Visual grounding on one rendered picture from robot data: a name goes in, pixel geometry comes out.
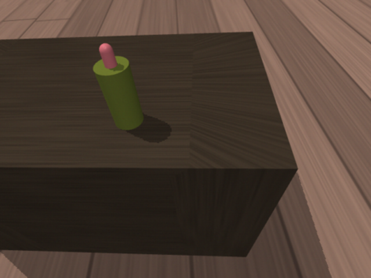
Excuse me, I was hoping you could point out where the bottle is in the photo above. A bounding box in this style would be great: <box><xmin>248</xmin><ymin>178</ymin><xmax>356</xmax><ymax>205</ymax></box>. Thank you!
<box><xmin>93</xmin><ymin>43</ymin><xmax>144</xmax><ymax>130</ymax></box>

